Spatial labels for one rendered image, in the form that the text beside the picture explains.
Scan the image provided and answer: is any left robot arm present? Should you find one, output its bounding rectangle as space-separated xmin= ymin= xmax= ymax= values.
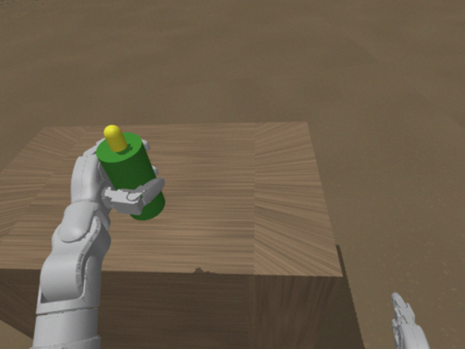
xmin=29 ymin=201 xmax=111 ymax=349

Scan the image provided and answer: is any right robot hand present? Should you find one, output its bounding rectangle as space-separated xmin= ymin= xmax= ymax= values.
xmin=392 ymin=292 xmax=431 ymax=349

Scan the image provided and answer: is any bottle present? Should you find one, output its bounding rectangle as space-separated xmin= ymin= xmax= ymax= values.
xmin=96 ymin=125 xmax=165 ymax=220

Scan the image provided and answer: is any left robot hand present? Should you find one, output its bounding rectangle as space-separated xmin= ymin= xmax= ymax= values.
xmin=70 ymin=137 xmax=165 ymax=215

